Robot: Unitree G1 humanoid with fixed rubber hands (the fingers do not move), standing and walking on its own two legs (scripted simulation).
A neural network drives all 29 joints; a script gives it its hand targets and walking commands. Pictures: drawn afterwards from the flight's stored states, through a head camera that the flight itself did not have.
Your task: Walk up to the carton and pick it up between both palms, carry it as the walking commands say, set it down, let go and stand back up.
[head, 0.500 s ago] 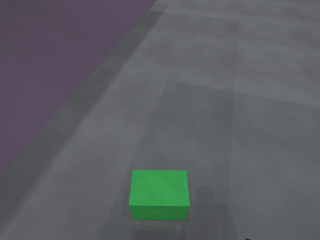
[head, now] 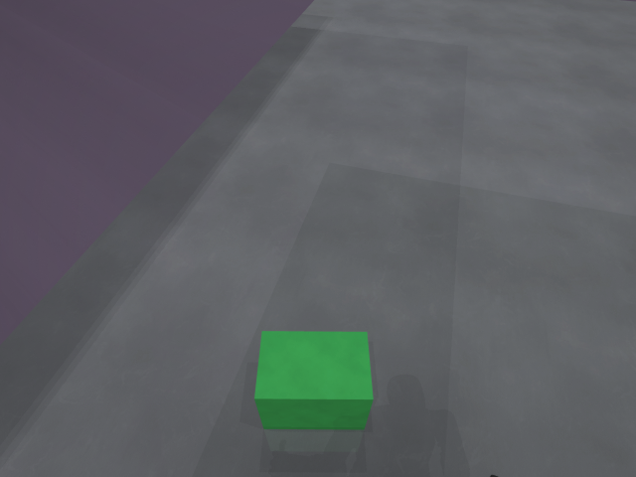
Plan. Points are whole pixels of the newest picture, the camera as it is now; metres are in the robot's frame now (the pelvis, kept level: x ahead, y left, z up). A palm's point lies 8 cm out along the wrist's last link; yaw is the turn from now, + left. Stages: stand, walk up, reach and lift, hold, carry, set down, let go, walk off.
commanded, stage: walk up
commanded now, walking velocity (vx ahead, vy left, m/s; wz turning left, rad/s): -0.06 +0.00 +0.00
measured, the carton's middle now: (314, 381) +0.52 +0.02 -0.64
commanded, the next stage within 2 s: none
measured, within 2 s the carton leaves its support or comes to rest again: neither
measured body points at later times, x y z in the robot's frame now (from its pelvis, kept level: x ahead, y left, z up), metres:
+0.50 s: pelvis -0.02 +0.00 +0.00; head -0.01 +0.00 +0.45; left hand +0.05 +0.26 -0.13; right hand +0.09 -0.25 -0.12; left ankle -0.02 +0.09 -0.73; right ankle +0.01 -0.12 -0.73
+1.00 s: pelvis -0.02 +0.00 +0.00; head -0.01 +0.00 +0.45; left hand +0.06 +0.26 -0.13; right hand +0.09 -0.26 -0.12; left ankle -0.02 +0.09 -0.73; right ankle +0.01 -0.12 -0.73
